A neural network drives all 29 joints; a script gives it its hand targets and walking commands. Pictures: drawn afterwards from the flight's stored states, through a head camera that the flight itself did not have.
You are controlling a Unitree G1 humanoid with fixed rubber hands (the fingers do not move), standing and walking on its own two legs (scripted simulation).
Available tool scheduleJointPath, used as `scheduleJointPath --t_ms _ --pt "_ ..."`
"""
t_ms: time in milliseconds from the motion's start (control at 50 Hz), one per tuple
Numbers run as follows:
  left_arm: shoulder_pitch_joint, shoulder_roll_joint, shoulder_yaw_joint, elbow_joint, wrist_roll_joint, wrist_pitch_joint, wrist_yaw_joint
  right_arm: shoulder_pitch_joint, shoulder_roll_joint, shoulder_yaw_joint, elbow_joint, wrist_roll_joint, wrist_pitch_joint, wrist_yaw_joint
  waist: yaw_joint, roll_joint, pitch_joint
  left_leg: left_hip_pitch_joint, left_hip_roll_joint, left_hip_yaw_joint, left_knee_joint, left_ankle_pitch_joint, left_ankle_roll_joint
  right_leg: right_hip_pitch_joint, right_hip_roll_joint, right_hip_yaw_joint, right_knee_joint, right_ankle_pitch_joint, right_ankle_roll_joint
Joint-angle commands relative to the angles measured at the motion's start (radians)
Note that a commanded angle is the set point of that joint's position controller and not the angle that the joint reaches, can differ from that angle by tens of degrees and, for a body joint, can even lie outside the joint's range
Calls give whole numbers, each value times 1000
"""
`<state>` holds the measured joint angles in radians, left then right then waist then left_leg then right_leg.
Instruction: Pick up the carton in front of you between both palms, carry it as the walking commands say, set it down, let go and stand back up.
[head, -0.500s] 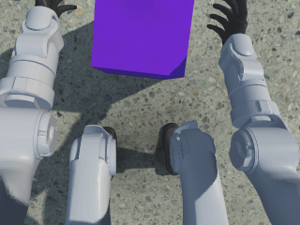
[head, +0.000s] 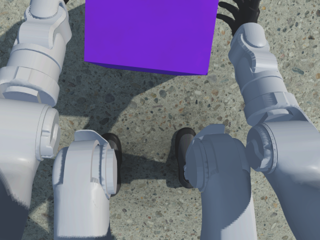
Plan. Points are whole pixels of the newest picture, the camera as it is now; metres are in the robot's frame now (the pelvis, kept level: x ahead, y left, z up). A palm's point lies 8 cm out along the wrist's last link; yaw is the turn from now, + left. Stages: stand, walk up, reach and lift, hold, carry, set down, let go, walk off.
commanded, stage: reach and lift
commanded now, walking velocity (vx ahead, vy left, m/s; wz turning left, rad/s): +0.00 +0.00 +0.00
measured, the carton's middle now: (149, 24) +0.53 +0.01 -0.24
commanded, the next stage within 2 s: none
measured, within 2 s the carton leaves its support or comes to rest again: leaves its support in 0.52 s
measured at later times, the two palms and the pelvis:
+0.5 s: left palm out of the picture +0.55 +0.15 -0.17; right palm (234, 16) +0.53 -0.15 -0.16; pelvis -0.01 +0.00 +0.00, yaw +0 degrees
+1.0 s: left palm out of the picture +0.50 +0.16 +0.02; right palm (306, 7) +0.49 -0.14 +0.02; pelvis -0.01 +0.00 +0.08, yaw +2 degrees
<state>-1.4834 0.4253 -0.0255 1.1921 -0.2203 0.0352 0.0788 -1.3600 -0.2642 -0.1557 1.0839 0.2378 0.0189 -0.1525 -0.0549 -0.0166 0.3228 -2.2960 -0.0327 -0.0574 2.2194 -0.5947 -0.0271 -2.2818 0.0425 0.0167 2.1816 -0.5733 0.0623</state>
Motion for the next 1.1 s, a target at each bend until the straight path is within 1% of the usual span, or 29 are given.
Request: scheduleJointPath --t_ms 0,80,180,220,240,260,280,320,340,360,380,420,480,540,600,640,680,700,740,800,840,900,960,1020,1080 --pt "-231 90 25 -70 14 -18 3 -197 -103 -15 -85 -12 -19 -1 -14 87 -1176 607 5 52 -179 353 -4 557 -1 -83 -150 378 5" --pt "-274 85 9 -81 5 -20 4 -230 -97 -8 -90 -7 -19 -5 -20 86 -1173 599 6 53 -190 315 -3 558 -3 -83 -162 347 2" --pt "-354 -19 -60 -85 -25 -19 0 -305 -7 39 -79 13 -19 0 -25 99 -1155 606 -4 55 -210 279 1 566 10 -86 -177 316 -8" --pt "-364 -40 -49 -66 -6 -20 3 -317 18 28 -63 -4 -20 -3 -21 96 -1137 605 -9 55 -214 266 2 576 18 -87 -180 305 -6" --pt "-375 -79 -54 -67 0 -19 -1 -325 51 27 -56 -18 -18 0 -21 96 -1127 601 -14 56 -215 261 4 588 23 -86 -181 303 -5" --pt "-400 -171 -74 -68 3 -17 -17 -355 131 38 -59 -30 -16 12 -30 101 -1118 597 -21 54 -215 257 7 591 32 -85 -180 302 -6" --pt "-450 -315 -109 -78 1 -14 -43 -423 271 74 -78 -34 -13 37 -25 103 -1127 595 -29 53 -212 268 13 590 41 -84 -175 312 -10" --pt "-531 -610 -144 -65 21 1 -112 -543 556 115 -100 -64 9 111 -20 99 -1100 564 -48 56 -202 272 18 573 60 -87 -164 308 -15" --pt "-554 -732 -131 -68 43 15 -147 -592 664 115 -118 -89 26 151 -22 95 -1082 548 -59 63 -193 265 19 560 69 -93 -155 299 -15" --pt "-557 -801 -104 -69 77 26 -167 -610 733 99 -129 -117 41 180 -23 96 -1060 535 -68 75 -186 258 18 537 78 -101 -146 289 -13" --pt "-550 -879 -88 -90 92 40 -194 -628 803 102 -155 -133 60 212 -12 89 -1052 522 -80 80 -185 261 22 535 84 -107 -142 287 -16" --pt "-522 -969 -65 -129 104 57 -230 -626 892 99 -184 -144 87 254 -7 71 -1054 504 -87 93 -182 278 28 526 92 -111 -136 302 -16" --pt "-517 -1065 -76 -207 90 71 -250 -622 991 129 -246 -110 110 285 1 66 -1164 544 -90 100 -169 369 35 556 96 -111 -119 392 -17" --pt "-545 -1141 -136 -332 51 82 -242 -611 1072 186 -315 -64 130 294 7 81 -1350 663 -94 109 -162 474 31 605 102 -119 -110 485 -18" --pt "-552 -1212 -201 -476 29 109 -221 -611 1138 251 -409 -35 161 292 14 106 -1599 835 -101 117 -172 575 19 653 108 -136 -121 544 -12" --pt "-530 -1265 -230 -555 35 137 -207 -619 1169 299 -482 -31 184 286 20 119 -1754 940 -111 124 -191 620 9 663 115 -150 -142 545 -8" --pt "-485 -1312 -247 -605 54 170 -196 -615 1180 331 -552 -45 208 279 17 119 -1831 971 -122 133 -219 601 1 696 121 -154 -175 520 -6" --pt "-460 -1332 -249 -609 66 187 -196 -605 1184 335 -572 -59 221 279 11 115 -1823 953 -127 135 -239 563 -1 702 124 -155 -195 490 -7" --pt "-408 -1367 -224 -568 95 222 -205 -567 1194 319 -550 -93 249 282 2 111 -1710 866 -136 141 -293 439 -3 677 125 -153 -248 392 -14" --pt "-334 -1392 -118 -422 172 260 -230 -495 1214 228 -426 -182 288 296 -5 108 -1443 699 -137 143 -380 222 1 586 125 -144 -330 214 -25" --pt "-312 -1384 -37 -353 229 274 -245 -463 1211 151 -363 -246 305 306 -10 106 -1342 638 -137 142 -430 137 6 568 125 -139 -378 145 -31" --pt "-306 -1380 44 -306 284 280 -256 -448 1215 85 -325 -303 316 315 -11 94 -1313 634 -140 139 -490 108 14 588 129 -131 -440 120 -34" --pt "-299 -1374 93 -291 318 280 -265 -444 1233 62 -317 -329 319 324 1 72 -1341 657 -143 137 -539 111 18 634 130 -125 -491 121 -32" --pt "-282 -1385 102 -298 332 282 -269 -432 1263 77 -322 -331 325 331 14 50 -1387 707 -145 137 -584 122 21 689 131 -123 -537 129 -26" --pt "-263 -1410 81 -330 327 289 -276 -407 1296 112 -342 -319 334 339 23 34 -1449 772 -146 140 -621 150 20 753 132 -122 -578 153 -20"
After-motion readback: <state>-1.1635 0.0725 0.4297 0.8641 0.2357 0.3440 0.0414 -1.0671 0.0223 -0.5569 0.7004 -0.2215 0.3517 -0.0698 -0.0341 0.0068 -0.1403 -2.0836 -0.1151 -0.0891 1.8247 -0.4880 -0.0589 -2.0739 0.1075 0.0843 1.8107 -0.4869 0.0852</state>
